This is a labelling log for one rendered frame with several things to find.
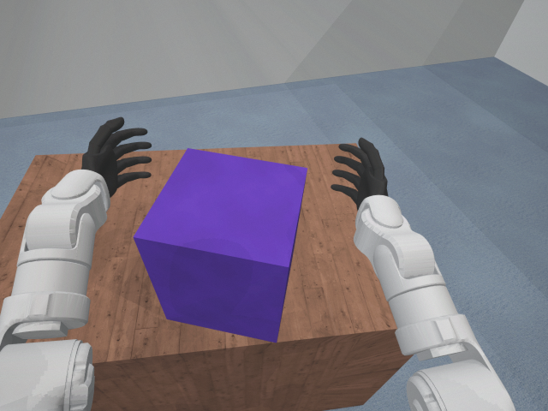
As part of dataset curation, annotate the pedestal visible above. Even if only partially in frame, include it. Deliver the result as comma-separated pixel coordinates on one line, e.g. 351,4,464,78
0,143,413,411

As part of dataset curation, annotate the right robot forearm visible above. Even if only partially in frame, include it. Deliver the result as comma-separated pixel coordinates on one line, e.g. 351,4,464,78
354,195,515,411

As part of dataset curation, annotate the right robot hand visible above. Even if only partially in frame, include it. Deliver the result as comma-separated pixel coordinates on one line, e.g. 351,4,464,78
331,138,389,211

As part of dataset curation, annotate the carton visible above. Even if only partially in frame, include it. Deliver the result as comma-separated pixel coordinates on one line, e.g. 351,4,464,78
134,148,307,343

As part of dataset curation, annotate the robot left upper arm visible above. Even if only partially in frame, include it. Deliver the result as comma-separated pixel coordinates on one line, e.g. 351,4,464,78
0,339,95,411

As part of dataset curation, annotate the robot right upper arm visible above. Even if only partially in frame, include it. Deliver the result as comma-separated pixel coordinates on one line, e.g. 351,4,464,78
407,360,514,411

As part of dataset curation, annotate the left robot hand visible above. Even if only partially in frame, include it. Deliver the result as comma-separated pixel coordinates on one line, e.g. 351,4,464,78
81,117,152,197

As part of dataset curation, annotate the left robot forearm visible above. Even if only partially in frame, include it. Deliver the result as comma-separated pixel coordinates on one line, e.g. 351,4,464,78
0,170,110,351

